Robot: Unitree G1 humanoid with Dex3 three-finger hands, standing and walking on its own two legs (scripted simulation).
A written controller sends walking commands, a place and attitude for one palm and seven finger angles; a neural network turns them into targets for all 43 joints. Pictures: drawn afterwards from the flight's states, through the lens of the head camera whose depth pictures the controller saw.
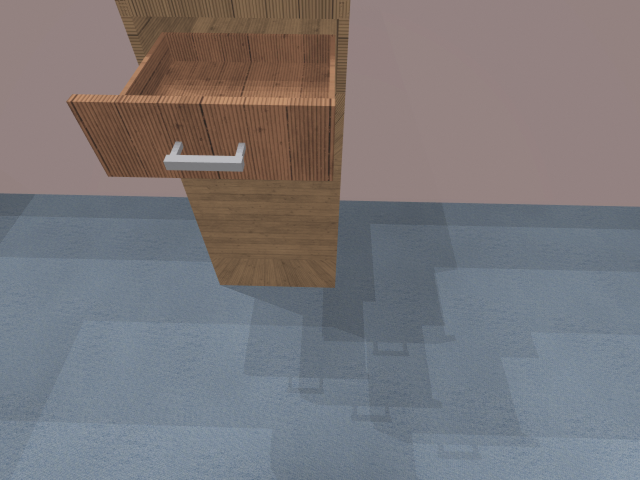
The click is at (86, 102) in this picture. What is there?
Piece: drawer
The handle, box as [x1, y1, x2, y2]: [163, 142, 245, 171]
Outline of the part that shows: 163,161 166,169 242,171 244,164 242,158 245,145 244,143 239,143 236,154 234,156 180,155 179,154 182,148 181,142 175,142 170,154 166,155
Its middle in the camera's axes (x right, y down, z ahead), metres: -0.18 -0.13 +0.59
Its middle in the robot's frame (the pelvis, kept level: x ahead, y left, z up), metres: +0.54 +0.20 +0.10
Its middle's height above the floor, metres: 0.88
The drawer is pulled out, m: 0.29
